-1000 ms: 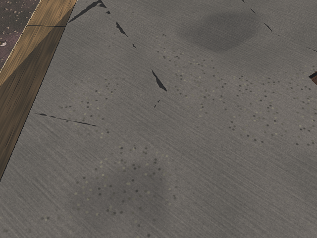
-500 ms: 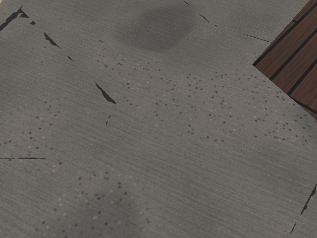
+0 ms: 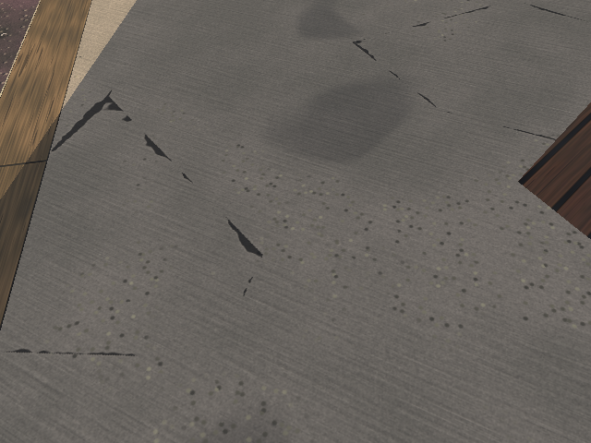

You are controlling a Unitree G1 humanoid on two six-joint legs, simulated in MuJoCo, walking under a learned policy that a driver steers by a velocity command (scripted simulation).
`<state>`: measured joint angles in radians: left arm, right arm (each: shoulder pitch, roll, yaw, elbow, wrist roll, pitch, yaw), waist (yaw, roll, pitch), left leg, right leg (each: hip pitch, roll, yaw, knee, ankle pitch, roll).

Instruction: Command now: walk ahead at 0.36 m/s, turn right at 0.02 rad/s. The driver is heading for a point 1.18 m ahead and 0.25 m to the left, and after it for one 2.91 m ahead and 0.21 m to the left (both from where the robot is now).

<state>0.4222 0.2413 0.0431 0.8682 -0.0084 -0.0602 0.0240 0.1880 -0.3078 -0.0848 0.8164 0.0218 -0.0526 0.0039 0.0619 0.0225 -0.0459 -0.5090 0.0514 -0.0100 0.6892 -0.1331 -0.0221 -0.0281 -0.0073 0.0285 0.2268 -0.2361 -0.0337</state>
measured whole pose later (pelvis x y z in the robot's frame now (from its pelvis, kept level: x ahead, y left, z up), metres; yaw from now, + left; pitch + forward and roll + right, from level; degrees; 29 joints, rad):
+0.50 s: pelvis +0.21 +0.06 -0.01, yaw +0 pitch +2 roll +2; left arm 0.14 0.28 0.05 0.76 -0.01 -0.08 -0.01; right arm 0.37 -0.26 -0.05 0.87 0.01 -0.08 0.01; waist -0.06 -0.05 0.01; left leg 0.00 -0.07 0.04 0.19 -0.23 0.05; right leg -0.70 -0.12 0.03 0.71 0.05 0.00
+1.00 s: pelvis +0.50 +0.01 +0.00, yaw +5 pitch +1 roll -2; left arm 0.32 0.26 0.06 0.86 0.01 -0.11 -0.01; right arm 0.18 -0.30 -0.06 0.80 0.02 -0.05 0.00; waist 0.05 0.05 0.01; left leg -0.71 0.11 -0.09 0.89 -0.02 0.00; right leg -0.06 0.06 -0.12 0.22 -0.18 -0.06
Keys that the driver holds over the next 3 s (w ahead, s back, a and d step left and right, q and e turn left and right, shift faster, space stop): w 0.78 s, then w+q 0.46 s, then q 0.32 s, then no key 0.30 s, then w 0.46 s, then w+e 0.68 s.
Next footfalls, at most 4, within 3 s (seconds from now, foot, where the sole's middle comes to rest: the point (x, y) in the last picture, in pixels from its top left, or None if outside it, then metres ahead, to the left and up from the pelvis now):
0.16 left None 0.17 0.16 -0.79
0.66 right None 0.51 -0.07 -0.79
1.24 left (268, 348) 0.78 0.19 -0.79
1.70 right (317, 278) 1.01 0.08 -0.79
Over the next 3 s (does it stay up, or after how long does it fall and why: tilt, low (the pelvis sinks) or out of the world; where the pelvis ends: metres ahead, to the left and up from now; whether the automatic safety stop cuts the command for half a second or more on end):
stays up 1.26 0.32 -0.01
